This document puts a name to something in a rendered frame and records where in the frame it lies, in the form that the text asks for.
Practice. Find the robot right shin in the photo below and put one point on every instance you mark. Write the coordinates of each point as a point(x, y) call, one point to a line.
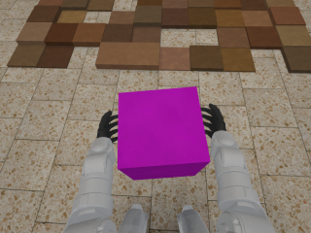
point(188, 207)

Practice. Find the right robot upper arm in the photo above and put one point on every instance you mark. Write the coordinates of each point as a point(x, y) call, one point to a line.
point(232, 221)

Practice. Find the carton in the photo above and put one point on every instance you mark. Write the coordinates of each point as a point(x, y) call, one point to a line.
point(161, 134)

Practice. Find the right robot forearm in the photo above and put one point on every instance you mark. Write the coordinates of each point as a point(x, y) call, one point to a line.
point(235, 191)

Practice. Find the left robot forearm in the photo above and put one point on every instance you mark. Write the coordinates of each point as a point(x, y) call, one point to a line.
point(95, 189)

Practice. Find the right robot hand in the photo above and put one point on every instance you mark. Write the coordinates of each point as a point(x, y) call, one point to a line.
point(216, 119)

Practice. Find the left robot upper arm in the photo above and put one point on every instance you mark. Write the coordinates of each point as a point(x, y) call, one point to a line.
point(96, 225)

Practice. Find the left robot hand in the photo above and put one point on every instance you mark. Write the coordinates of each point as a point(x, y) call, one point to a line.
point(105, 127)

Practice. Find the robot right thigh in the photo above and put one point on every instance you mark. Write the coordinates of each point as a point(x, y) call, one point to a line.
point(190, 221)

